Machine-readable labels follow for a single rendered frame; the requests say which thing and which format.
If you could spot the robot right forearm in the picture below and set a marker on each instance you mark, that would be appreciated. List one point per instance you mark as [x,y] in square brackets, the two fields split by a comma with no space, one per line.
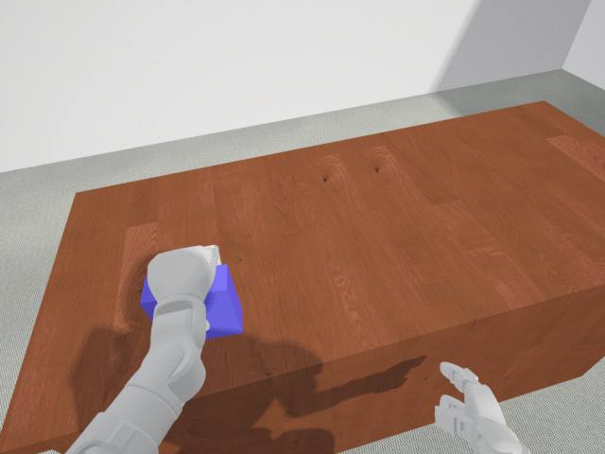
[496,438]

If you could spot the table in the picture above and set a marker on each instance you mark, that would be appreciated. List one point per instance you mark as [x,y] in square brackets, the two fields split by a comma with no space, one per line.
[360,265]

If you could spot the right robot hand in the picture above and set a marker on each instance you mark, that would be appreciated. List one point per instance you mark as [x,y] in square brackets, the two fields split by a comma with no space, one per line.
[480,405]

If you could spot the robot left forearm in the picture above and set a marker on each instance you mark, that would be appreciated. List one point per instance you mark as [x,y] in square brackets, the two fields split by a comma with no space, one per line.
[171,373]

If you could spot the left robot hand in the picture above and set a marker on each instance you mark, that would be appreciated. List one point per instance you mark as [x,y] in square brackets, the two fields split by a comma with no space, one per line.
[187,271]

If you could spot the sponge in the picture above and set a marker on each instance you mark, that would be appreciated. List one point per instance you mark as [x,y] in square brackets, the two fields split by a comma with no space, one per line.
[223,309]

